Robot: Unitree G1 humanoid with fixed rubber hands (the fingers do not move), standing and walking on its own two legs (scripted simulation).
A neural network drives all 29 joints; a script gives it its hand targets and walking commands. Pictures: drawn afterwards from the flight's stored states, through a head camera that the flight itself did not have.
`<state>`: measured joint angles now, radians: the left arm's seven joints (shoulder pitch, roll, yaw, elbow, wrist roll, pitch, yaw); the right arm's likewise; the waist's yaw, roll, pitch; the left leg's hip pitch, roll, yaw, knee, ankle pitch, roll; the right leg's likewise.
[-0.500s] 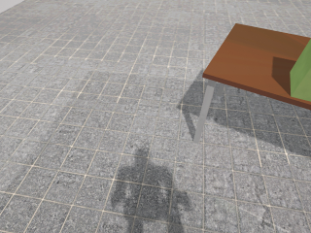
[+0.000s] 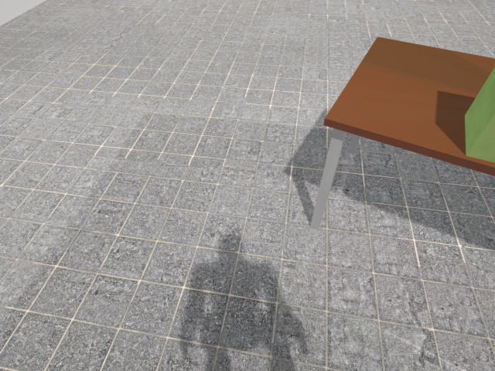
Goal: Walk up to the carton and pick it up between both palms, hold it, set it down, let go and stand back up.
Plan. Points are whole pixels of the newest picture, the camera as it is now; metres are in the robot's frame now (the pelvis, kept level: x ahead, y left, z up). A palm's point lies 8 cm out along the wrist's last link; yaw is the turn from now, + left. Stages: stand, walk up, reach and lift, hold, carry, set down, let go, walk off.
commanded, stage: stand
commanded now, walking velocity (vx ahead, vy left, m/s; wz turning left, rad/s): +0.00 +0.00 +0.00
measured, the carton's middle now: out of the picture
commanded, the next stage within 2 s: walk up in 0.18 s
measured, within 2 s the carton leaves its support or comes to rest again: neither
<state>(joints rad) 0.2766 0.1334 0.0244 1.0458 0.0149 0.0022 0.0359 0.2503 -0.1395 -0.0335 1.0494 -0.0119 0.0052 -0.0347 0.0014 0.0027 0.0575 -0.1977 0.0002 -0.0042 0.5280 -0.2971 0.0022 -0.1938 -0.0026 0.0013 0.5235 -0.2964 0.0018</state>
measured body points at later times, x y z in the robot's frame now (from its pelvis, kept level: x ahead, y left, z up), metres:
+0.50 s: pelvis +0.00 -0.01 -0.01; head +0.02 -0.02 +0.44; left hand +0.03 +0.23 -0.16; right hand -0.01 -0.25 -0.16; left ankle -0.01 +0.12 -0.73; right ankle +0.00 -0.13 -0.69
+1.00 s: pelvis +0.12 -0.14 -0.03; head +0.12 -0.15 +0.42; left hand +0.27 +0.06 -0.16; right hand +0.11 -0.41 -0.15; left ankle +0.25 -0.08 -0.72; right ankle +0.09 -0.26 -0.74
